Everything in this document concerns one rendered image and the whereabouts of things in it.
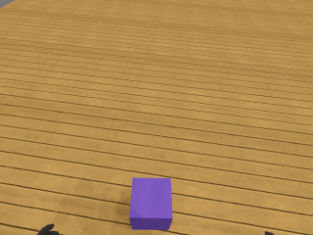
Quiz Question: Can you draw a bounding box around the left robot hand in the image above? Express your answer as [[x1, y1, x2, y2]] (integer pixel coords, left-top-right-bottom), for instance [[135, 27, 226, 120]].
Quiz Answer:
[[36, 223, 59, 235]]

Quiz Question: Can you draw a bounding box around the carton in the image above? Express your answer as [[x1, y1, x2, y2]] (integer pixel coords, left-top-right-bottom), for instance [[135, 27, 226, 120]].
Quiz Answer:
[[129, 177, 173, 230]]

